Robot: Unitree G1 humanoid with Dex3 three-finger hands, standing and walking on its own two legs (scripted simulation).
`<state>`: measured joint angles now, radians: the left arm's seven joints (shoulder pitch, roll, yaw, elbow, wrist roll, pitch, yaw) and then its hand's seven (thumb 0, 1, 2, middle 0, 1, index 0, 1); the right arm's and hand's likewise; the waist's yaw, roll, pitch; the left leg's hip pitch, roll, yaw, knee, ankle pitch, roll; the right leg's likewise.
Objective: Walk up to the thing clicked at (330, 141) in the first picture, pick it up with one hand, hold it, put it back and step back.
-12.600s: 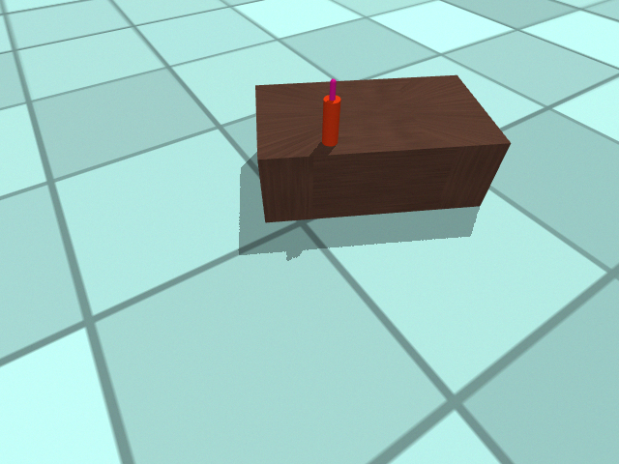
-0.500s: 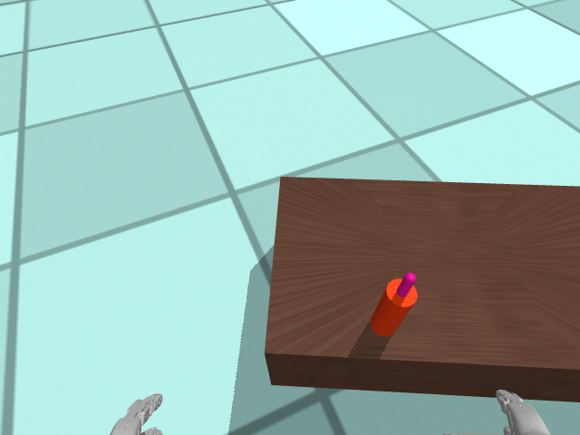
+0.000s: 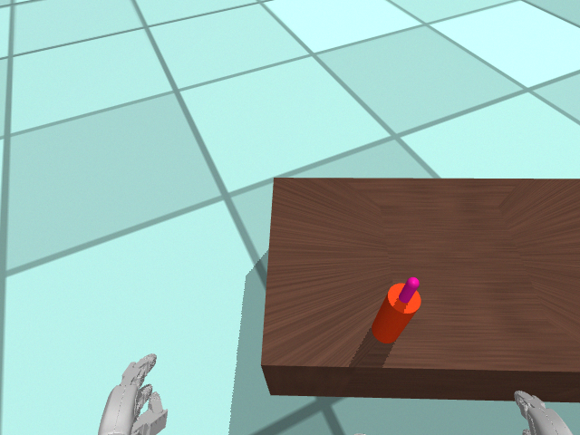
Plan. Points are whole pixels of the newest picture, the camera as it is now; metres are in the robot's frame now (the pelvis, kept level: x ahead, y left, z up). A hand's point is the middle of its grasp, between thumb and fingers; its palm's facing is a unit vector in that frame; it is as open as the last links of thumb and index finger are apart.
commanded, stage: go down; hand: right
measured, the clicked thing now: (397, 308) +0.40 -0.19 -0.24
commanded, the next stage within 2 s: none
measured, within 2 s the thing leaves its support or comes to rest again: neither
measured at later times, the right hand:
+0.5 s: hand out of the picture +0.13 -0.27 -0.10, palm faces +0.03 +0.95 -0.32, open 17.4 cm
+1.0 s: hand out of the picture +0.13 -0.28 -0.09, palm faces +0.06 +0.95 -0.32, open 17.4 cm
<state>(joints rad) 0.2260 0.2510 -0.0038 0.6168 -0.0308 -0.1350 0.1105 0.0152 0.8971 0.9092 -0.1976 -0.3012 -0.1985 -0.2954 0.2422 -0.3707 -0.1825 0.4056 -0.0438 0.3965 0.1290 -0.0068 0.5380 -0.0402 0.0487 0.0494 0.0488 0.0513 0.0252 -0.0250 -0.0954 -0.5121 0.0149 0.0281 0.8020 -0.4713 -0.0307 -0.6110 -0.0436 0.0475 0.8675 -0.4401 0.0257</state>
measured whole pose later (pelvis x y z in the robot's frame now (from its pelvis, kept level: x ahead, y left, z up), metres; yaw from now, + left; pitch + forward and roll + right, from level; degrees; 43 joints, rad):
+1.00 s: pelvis -0.02 -0.01 -0.02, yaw -1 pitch +11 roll +4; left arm 0.27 0.23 -0.04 0.58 -0.02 -0.25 0.20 0.02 0.89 0.90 -0.20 -0.30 -0.20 -0.30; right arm 0.38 -0.40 -0.23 0.12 0.02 0.50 0.14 -0.01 0.51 -0.07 0.04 0.05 0.05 0.06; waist 0.03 -0.04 -0.13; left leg -0.62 0.01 0.05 0.92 -0.50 -0.04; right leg -0.74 -0.04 0.08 1.02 -0.48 0.02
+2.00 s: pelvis -0.04 -0.01 -0.02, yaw +1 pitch +15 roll +3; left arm 0.32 0.30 -0.05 0.68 0.01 -0.17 0.12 0.01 0.90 0.91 -0.20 -0.30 -0.20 -0.29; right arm -0.36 -0.72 -0.56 1.06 0.08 -0.15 0.53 -0.01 0.60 -0.06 0.03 0.06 0.04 0.06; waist 0.07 0.01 -0.07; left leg -0.71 0.00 0.03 0.90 -0.44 -0.03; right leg -0.82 -0.05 0.06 0.98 -0.42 0.02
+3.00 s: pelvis -0.11 -0.01 -0.29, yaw +7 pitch +33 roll +7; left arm 0.14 0.26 -0.09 0.66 0.09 -0.10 0.00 0.01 0.90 0.90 -0.19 -0.30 -0.20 -0.29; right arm -0.75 -0.63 -0.66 1.04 0.15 -0.47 0.53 -0.02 0.60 -0.01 0.06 0.04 0.05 0.04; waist 0.11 -0.01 -0.15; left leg -1.88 -0.04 0.04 2.00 -0.70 -0.05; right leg -2.00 -0.05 0.14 2.05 -0.64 0.03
